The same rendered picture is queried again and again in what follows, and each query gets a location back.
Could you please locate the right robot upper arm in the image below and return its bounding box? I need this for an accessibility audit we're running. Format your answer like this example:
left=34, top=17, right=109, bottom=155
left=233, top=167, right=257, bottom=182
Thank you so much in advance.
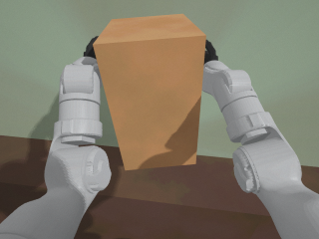
left=232, top=137, right=319, bottom=239

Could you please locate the robot left hand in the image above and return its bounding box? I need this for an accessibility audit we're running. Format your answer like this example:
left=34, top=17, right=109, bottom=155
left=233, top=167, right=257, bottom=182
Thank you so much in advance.
left=83, top=36, right=99, bottom=60

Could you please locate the robot right hand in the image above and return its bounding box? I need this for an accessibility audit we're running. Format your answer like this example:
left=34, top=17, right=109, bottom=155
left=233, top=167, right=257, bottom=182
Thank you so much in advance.
left=203, top=40, right=218, bottom=64

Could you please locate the left robot forearm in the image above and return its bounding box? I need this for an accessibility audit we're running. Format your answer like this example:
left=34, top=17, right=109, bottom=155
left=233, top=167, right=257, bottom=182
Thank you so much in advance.
left=44, top=56, right=103, bottom=183

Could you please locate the pedestal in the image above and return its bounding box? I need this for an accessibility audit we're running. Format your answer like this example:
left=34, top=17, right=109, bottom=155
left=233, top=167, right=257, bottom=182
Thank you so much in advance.
left=0, top=135, right=319, bottom=239

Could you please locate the right robot forearm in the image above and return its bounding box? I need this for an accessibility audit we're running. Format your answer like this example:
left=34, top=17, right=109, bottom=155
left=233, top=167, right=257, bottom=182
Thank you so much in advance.
left=201, top=60, right=302, bottom=178

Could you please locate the carton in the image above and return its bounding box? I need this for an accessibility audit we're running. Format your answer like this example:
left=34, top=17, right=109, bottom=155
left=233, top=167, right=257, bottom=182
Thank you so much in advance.
left=93, top=14, right=206, bottom=170

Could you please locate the left robot upper arm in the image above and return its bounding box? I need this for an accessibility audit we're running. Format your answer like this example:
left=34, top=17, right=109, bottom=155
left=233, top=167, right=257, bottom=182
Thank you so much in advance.
left=0, top=145, right=112, bottom=239

